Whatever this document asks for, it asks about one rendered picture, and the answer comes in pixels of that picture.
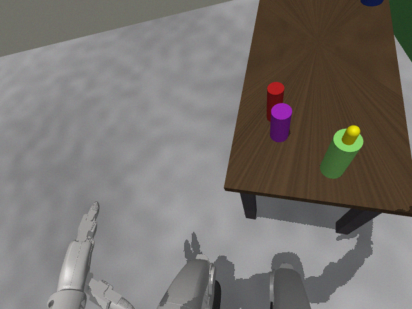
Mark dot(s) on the coffee table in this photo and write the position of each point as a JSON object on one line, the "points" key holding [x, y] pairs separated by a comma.
{"points": [[337, 60]]}

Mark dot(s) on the left robot hand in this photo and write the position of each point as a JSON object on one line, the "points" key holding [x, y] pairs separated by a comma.
{"points": [[75, 268]]}

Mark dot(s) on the left robot arm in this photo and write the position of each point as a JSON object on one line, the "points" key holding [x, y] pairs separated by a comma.
{"points": [[67, 299]]}

